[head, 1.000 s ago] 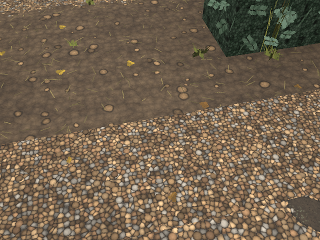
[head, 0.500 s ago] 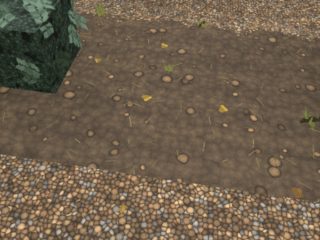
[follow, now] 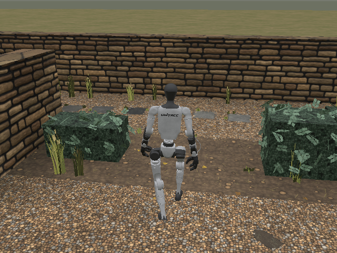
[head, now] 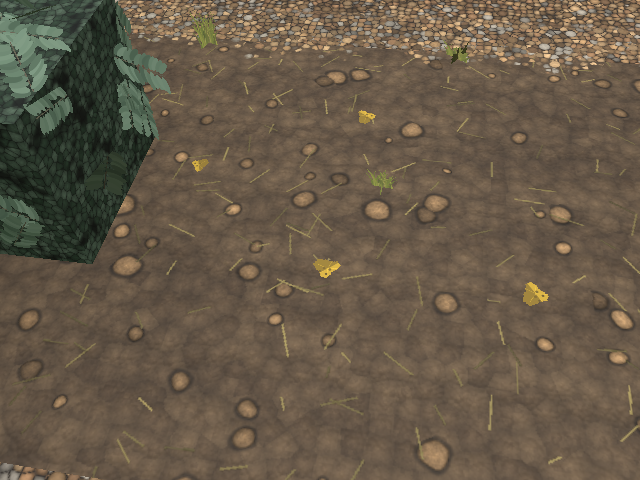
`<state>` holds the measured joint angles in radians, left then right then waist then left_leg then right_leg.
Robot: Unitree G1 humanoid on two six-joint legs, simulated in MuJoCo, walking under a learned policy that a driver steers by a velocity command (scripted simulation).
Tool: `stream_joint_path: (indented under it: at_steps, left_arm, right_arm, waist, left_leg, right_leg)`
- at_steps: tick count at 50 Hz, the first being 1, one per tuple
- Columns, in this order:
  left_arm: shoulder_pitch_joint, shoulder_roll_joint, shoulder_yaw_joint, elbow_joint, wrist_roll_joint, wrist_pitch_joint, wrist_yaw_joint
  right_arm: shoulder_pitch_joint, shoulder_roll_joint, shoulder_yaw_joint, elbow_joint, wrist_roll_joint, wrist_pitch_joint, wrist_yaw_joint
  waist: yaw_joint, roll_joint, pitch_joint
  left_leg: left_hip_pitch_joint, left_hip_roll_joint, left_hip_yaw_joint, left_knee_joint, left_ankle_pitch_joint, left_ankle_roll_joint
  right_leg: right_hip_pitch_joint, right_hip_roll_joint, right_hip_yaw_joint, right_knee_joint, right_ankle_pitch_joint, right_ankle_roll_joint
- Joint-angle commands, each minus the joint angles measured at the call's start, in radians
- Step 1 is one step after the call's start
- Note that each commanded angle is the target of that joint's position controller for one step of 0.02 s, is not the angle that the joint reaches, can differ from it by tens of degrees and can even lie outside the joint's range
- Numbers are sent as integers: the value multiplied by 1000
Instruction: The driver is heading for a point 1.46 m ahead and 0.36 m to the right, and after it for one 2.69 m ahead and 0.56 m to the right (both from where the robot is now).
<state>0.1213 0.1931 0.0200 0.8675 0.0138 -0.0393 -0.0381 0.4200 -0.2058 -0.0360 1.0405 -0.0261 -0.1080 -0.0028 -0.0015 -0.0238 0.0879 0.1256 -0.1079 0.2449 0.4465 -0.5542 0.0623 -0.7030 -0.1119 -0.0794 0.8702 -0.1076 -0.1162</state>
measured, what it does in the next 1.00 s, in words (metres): walks ahead, turning right: right foot, then left foot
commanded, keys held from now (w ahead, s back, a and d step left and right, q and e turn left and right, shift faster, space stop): w+e+shift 0.52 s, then w+shift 0.08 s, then w+q+shift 0.40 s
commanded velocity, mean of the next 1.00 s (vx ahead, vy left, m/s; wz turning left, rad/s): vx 1.00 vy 0.00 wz -0.42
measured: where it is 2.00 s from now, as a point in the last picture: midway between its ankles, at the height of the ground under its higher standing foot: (449, 78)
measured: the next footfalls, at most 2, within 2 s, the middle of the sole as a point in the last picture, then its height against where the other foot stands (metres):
right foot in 0.08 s outside the picture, level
left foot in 0.50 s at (355, 343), level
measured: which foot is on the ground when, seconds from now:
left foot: down 0.00-0.04, up 0.06-0.48, down 0.50-0.92, up 0.94-1.00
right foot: up 0.00-0.06, down 0.08-0.48, up 0.50-0.88, down 0.90-1.00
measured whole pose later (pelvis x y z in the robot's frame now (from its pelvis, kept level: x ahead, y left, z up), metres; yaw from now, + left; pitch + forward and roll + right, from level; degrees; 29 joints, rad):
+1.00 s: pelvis +0.92 -0.28 +0.02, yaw -23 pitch +2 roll +0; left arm 0.06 0.23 -0.01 0.69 0.06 -0.08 -0.01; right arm 0.48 -0.26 -0.04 0.91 0.01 -0.06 0.01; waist -0.09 0.02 0.01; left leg -0.26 0.01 -0.05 1.18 -0.34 0.10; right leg -0.42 -0.01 -0.07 0.64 -0.25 -0.03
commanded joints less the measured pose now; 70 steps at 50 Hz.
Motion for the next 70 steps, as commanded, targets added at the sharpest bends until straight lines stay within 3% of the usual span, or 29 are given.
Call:
stream_joint_path:
  at_steps: [1, 3, 4, 5, 6, 7, 9, 13, 20, 22, 24, 25, 26, 27, 30, 38, 42, 44, 45, 46, 47, 50, 57, 63, 66, 67, 68, 69, 70]
  left_arm:
    - [87, 121, 37, -33, -13, -13, -5]
    - [517, 208, 90, 82, -14, 2, 3]
    - [500, 238, 101, 95, -26, 23, 15]
    - [394, 263, 96, 64, -13, 42, 13]
    - [329, 264, 102, 37, 9, 43, 20]
    - [326, 209, 94, 41, 20, 36, 30]
    - [277, 195, 87, 49, 9, 9, 43]
    - [264, 210, 80, 23, -23, -50, 42]
    - [360, 246, 105, 12, -24, -50, 24]
    - [299, 291, 115, -15, -24, -51, 35]
    - [199, 367, 131, -48, -11, -56, 32]
    - [156, 289, 111, -78, 0, -65, 28]
    - [214, 100, 64, -124, -23, -63, 29]
    - [312, 139, 48, -156, -43, -56, 31]
    - [148, 192, 52, -122, 18, -24, 10]
    - [-199, 124, -23, -321, 45, -31, -42]
    - [-187, 170, -16, -304, 22, -37, -26]
    - [52, 223, 14, -225, 39, -42, 7]
    - [207, 267, 36, -184, 52, -46, 28]
    - [365, 350, 60, -166, 76, -52, 48]
    - [333, 379, 65, -186, 73, -41, 50]
    - [154, 179, 34, -165, 37, -53, 40]
    - [160, 102, 22, -67, 0, -100, 36]
    - [230, 265, 53, -56, 4, -88, 62]
    - [141, 342, 78, -104, 22, -33, 72]
    - [152, 283, 68, -92, 30, -28, 53]
    - [232, 141, 29, -177, 31, -42, 40]
    - [198, 203, 27, -253, 16, -66, 46]
    - [133, 225, 21, -259, 17, -85, 49]
  right_arm:
    - [-94, -225, -44, -95, 0, -2, -24]
    - [-216, -270, -61, -147, -4, 32, -33]
    - [-257, -158, -38, -161, -1, 29, -6]
    - [-217, -92, -20, -290, 16, 9, 13]
    - [-231, -121, -9, -316, 7, -10, 12]
    - [-253, -144, -9, -304, 2, -20, 13]
    - [-277, -112, 4, -305, -22, -4, 10]
    - [-383, -112, 23, -355, -37, 53, 20]
    - [-620, -107, 39, -494, 3, 36, 27]
    - [-511, -160, 19, -476, 5, 30, 14]
    - [-157, -262, -29, -388, 17, 25, -19]
    - [73, -323, -56, -340, 0, 28, -43]
    - [114, -376, -65, -324, -53, 25, -47]
    - [-20, -375, -74, -345, -50, 28, -28]
    - [-159, -156, -32, -329, -39, 27, -8]
    - [-18, -168, -22, -193, 17, -13, 11]
    - [33, -278, -46, -178, 29, -13, 24]
    - [54, -306, -51, -164, 28, -3, 20]
    - [43, -292, -47, -173, 31, 0, 19]
    - [46, -165, -23, -210, 17, -1, 17]
    - [121, -119, -17, -259, 65, 9, 12]
    - [-45, -150, -26, -254, 24, 44, 21]
    - [-250, -79, -13, -352, 2, 113, 70]
    - [-336, -140, -2, -400, 4, 98, 96]
    - [126, -260, -59, -271, 7, 99, 61]
    - [144, -305, -85, -245, 14, 105, 35]
    - [4, -410, -100, -283, -5, 119, 22]
    - [14, -448, -118, -336, -4, 121, 22]
    - [-11, -401, -110, -335, 3, 115, 11]
  waist:
    - [115, 83, -25]
    - [348, 62, -249]
    - [308, -182, -180]
    - [141, -383, -283]
    - [119, -224, -228]
    - [98, -18, -125]
    - [11, 93, -19]
    - [-15, 53, 12]
    - [106, -38, -25]
    - [43, -43, -103]
    - [-161, -40, -296]
    - [-255, 9, -416]
    - [-173, 311, -472]
    - [-62, 466, -509]
    - [-43, 51, -169]
    - [5, 70, 22]
    - [26, 85, -27]
    - [142, 80, -182]
    - [217, 79, -262]
    - [227, -108, -401]
    - [148, -236, -507]
    - [66, -37, -124]
    - [-29, -49, -1]
    - [-71, -33, -30]
    - [-301, -60, -264]
    - [-272, 66, -230]
    - [-80, 321, -206]
    - [-123, 218, -387]
    - [-100, 63, -262]
  left_leg:
    - [-157, 321, -22, -9, 1491, 21]
    - [-306, 307, -16, 596, 1469, 17]
    - [-538, 97, 6, 1087, 461, -9]
    - [-885, -6, -188, 1244, 93, -37]
    - [-1015, 59, -307, 1180, 134, -16]
    - [-1009, 111, -325, 1078, 204, -9]
    - [-882, 173, -326, 915, 242, -32]
    - [-738, 195, -251, 606, 274, -105]
    - [-645, 121, -215, 119, 629, -94]
    - [-439, 80, -234, 44, 592, -73]
    - [-55, 97, -254, 86, 467, -54]
    - [180, 230, -371, 127, 220, -38]
    - [370, 502, -765, 4, -108, -4]
    - [314, 571, -1187, -199, -247, 74]
    - [-88, 402, -715, -206, 37, 74]
    - [-352, 257, -416, -383, 505, 116]
    - [-346, 288, -376, -346, 956, 108]
    - [-304, 255, -334, 30, 1174, 74]
    - [-464, 210, -331, 294, 996, 59]
    - [-638, 131, -305, 668, 322, 56]
    - [-819, 74, -328, 930, 90, 59]
    - [-903, 196, -313, 889, 285, 44]
    - [-906, 217, -227, 710, 461, 21]
    - [-592, 71, -30, 303, 595, 105]
    - [-89, 1, -116, 270, 401, 181]
    - [49, 42, -220, 204, 336, 216]
    - [193, 253, -673, 154, 569, 322]
    - [313, 369, -996, -46, 509, 439]
    - [193, 380, -1000, -135, 582, 401]
  right_leg:
    - [332, 133, -115, -82, -3, -88]
    - [802, 201, -68, -116, -92, -146]
    - [824, 99, 159, -236, -243, -194]
    - [1008, -67, 770, -505, -438, -337]
    - [1019, -148, 967, -668, -611, -337]
    - [908, -149, 899, -670, -568, -292]
    - [659, -50, 663, -631, -278, -228]
    - [445, 100, 433, -685, 22, -204]
    - [614, 83, 445, -664, 471, -116]
    - [635, 83, 445, -546, 666, -66]
    - [560, 106, 446, -166, 735, -28]
    - [423, 151, 404, 133, 514, -20]
    - [118, 261, 311, 447, -395, -14]
    - [-3, 231, 257, 565, -349, -21]
    - [27, 96, 190, 469, -144, -3]
    - [72, 47, 82, -83, 15, 72]
    - [415, 123, 27, -237, 79, 63]
    - [687, 172, 31, -298, -16, 41]
    - [917, 87, 98, -290, -64, 32]
    - [1099, -201, 406, -329, -388, 16]
    - [1122, -391, 876, -549, -587, -42]
    - [760, -235, 499, -611, -288, -44]
    - [598, -67, -43, -746, 203, 45]
    - [715, -89, -207, -615, 1002, 93]
    - [624, -136, -154, 37, 1104, 73]
    - [419, 2, -150, 419, 325, 93]
    - [10, 156, -86, 806, -411, 155]
    - [-133, 154, 133, 866, -383, 148]
    - [-166, 104, 166, 774, -315, 145]
Velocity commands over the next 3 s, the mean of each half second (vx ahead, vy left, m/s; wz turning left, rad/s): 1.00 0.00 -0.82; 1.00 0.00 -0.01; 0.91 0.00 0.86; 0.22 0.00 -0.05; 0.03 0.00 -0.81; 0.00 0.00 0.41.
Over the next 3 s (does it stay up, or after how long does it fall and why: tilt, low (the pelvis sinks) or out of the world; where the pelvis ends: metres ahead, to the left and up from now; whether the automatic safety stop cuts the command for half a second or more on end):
stays up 1.67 -0.37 0.02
